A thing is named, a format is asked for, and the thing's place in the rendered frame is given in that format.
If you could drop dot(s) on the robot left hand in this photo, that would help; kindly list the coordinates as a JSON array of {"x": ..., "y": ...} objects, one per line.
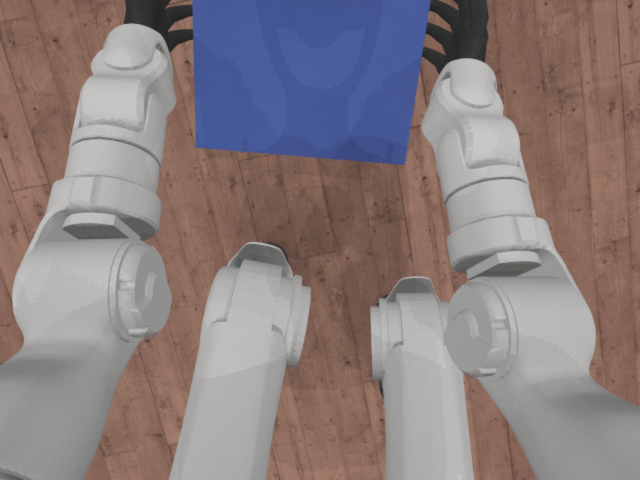
[{"x": 152, "y": 13}]

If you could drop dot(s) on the robot right forearm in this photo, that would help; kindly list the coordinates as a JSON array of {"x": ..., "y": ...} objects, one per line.
[{"x": 494, "y": 228}]

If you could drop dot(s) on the right robot upper arm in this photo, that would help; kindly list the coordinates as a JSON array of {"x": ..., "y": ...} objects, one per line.
[{"x": 530, "y": 341}]

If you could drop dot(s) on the robot right hand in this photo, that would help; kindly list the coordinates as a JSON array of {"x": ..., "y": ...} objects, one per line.
[{"x": 469, "y": 33}]

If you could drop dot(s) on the robot left forearm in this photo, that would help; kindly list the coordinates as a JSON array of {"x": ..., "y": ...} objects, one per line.
[{"x": 116, "y": 149}]

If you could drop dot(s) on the carton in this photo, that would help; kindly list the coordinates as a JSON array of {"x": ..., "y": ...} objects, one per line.
[{"x": 334, "y": 79}]

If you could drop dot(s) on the left robot upper arm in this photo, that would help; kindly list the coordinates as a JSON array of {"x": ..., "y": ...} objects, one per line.
[{"x": 83, "y": 306}]

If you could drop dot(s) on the left robot foot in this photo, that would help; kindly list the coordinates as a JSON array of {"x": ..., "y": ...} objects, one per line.
[{"x": 285, "y": 254}]

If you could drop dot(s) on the robot left thigh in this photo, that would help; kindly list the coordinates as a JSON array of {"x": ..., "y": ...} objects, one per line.
[{"x": 231, "y": 410}]

